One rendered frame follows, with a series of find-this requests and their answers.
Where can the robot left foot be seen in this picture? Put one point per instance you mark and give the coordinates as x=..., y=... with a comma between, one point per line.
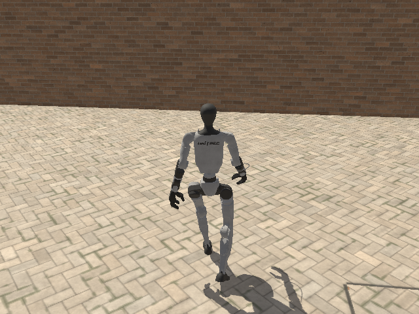
x=207, y=250

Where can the robot right upper arm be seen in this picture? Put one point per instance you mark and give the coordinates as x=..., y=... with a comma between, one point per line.
x=233, y=148

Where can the robot right hand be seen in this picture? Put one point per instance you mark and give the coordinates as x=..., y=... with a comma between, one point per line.
x=244, y=178

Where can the robot left hand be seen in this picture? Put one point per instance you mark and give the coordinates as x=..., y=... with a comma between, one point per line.
x=173, y=200

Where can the robot left upper arm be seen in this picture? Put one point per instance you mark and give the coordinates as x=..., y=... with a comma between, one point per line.
x=185, y=148

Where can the right robot forearm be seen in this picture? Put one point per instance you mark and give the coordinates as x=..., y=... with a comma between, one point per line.
x=241, y=169

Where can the left robot forearm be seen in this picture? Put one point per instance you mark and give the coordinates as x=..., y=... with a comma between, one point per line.
x=177, y=178

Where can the right robot shin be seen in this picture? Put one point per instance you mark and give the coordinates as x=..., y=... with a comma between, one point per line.
x=225, y=249

